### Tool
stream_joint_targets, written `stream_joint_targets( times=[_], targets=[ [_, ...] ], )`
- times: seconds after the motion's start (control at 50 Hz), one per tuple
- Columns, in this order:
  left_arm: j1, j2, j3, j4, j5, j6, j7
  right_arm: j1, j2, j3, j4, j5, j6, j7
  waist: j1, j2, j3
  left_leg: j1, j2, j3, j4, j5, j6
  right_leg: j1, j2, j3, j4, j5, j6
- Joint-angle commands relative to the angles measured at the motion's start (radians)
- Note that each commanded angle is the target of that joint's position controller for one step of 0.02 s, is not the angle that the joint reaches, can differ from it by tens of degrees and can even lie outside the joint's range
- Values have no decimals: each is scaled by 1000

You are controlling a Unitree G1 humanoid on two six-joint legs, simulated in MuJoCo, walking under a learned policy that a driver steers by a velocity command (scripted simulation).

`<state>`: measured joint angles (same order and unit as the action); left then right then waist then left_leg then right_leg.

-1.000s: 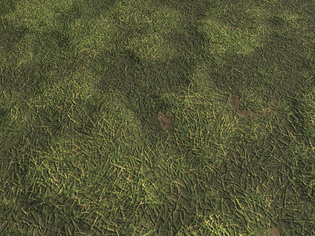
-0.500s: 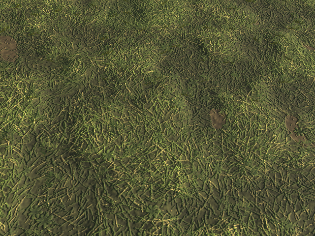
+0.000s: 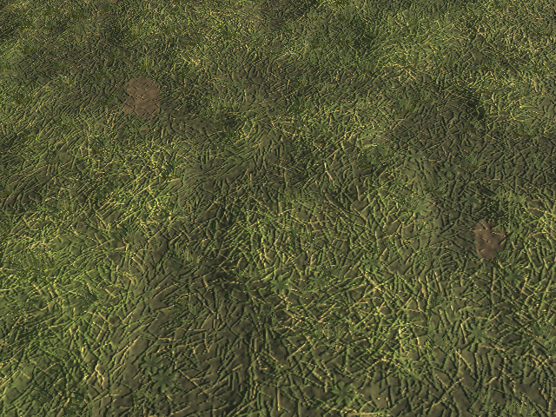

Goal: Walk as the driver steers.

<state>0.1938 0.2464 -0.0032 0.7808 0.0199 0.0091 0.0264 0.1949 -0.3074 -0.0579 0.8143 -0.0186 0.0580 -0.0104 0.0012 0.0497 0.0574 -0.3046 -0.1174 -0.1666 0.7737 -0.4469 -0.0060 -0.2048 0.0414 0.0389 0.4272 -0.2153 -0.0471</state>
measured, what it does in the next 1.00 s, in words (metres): walks ahead, turning right: left foot, then right foot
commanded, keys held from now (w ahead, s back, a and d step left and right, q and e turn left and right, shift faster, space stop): e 0.14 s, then w+e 0.62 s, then w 0.04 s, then w+q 0.20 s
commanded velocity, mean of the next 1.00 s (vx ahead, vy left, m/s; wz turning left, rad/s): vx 0.31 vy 0.00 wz -0.37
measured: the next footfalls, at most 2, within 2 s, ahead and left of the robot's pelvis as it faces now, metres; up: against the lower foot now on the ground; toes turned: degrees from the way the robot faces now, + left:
left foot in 0.28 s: +0.02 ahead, +0.11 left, +0.00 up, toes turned -12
right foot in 0.76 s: +0.27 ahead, -0.18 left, +0.00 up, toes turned -28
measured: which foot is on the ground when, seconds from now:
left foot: up 0.00-0.26, down 0.28-0.74, up 0.76-1.00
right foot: down 0.00-0.28, up 0.30-0.74, down 0.76-1.00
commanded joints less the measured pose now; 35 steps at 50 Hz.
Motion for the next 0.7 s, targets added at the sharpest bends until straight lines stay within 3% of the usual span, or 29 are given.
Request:
stream_joint_targets(
  times=[0.02, 0.08, 0.14, 0.16, 0.2, 0.24, 0.26, 0.28, 0.3, 0.32, 0.34, 0.36, 0.38, 0.5, 0.62, 0.66, 0.7],
  targets=[
    [-42, 150, 29, -37, -1, -16, -6, 50, -70, -8, -2, -2, -2, -1, -25, -232, -46, 14, 46, 100, -57, 3, -37, 62, -177, 232, -129, 337, -104],
    [59, 223, 64, -3, -11, -6, -14, -15, -79, -6, -9, 14, -5, -18, 20, -214, -67, -60, 41, 112, -82, -23, -37, 175, -211, 319, -79, 435, -142],
    [70, 218, 79, 8, -10, 3, -16, -40, -75, -2, -16, 20, -14, -28, 25, -209, -84, -84, 48, 107, -71, -30, -27, 189, -225, 383, -81, 425, -162],
    [78, 214, 84, 13, -9, 7, -17, -34, -71, 1, -18, 16, -20, -27, 24, -196, -109, -67, 48, 111, -80, -39, -19, 180, -218, 400, -101, 287, -168],
    [66, 212, 97, 19, -2, 22, -22, -40, -61, 7, -32, 6, -35, -21, 17, -192, -98, -13, 42, 121, -130, -63, 2, 92, -192, 444, -156, -95, -177],
    [-17, 205, 107, 0, -2, 38, -30, 39, -40, 13, -16, 5, -50, -19, -51, -182, -57, 173, 33, 142, -335, 26, 41, -96, -131, 430, -157, -324, -139],
    [-61, 190, 108, -15, -6, 42, -29, 121, -46, 10, 9, 4, -58, -27, -101, -151, -36, 343, 48, 133, -481, 105, 66, -252, -71, 388, -112, -396, -82],
    [-70, 133, 98, -41, -15, 33, -28, 193, -138, -9, 26, -7, -66, -42, -118, 27, -32, 503, 228, -54, -588, -63, 100, -459, 17, 258, 101, -452, -13],
    [-81, 86, 83, -68, -18, 19, -25, 176, -247, -34, 12, -16, -72, -43, -115, 197, -27, 446, 485, -419, -702, -304, 180, -570, 127, 84, 365, -345, 4],
    [-99, 158, 93, -61, 8, 9, -25, 108, -201, -27, 9, -30, -80, -42, -67, 53, 57, 317, 500, -393, -698, -276, 210, -554, 15, 123, 469, -232, -1],
    [-43, 169, 101, -29, 6, 3, -40, 40, -132, -9, -10, -18, -90, -40, -15, 21, 65, 297, 436, -302, -693, -213, 188, -520, 0, 119, 515, -159, 4],
    [3, 167, 103, -3, 10, 1, -52, 12, -100, 1, -19, -10, -101, -36, 8, 30, 57, 307, 388, -209, -691, -117, 164, -509, -7, 99, 562, -113, 17],
    [15, 161, 104, 6, 19, 1, -63, 24, -93, 5, -18, -7, -113, -34, 5, 51, 49, 317, 356, -132, -688, -33, 156, -514, -14, 76, 614, -81, 25],
    [-119, 118, 85, -47, 20, 6, -99, 209, -76, 6, 47, -10, -142, -7, -65, 39, 77, 388, 340, 66, -658, 294, 153, -647, -55, 27, 645, 19, 49],
    [-289, 63, 49, -133, 22, -5, -122, 250, -75, 13, 81, -7, -149, -4, -91, 51, 98, 370, 338, 224, -619, 630, 138, -549, -59, -123, 363, 72, 21],
    [-302, 58, 42, -153, 21, -6, -122, 261, -85, 13, 99, -9, -147, -7, -80, 61, 86, 387, 348, 270, -572, 798, 127, -462, -40, -170, 268, 37, -21],
    [-215, 77, 49, -135, 23, -8, -108, 256, -113, 9, 110, -8, -142, -15, -23, 87, 11, 402, 353, 324, -407, 1210, 110, -291, 29, -217, 220, -25, -75]
  ],
)
Velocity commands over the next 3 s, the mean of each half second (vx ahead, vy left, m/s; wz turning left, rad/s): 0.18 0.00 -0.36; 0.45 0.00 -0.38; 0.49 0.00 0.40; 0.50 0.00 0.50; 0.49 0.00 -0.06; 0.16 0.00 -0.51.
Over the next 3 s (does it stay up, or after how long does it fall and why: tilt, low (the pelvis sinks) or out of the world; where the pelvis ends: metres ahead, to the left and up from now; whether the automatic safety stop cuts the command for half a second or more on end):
stays up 1.17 -0.27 -0.01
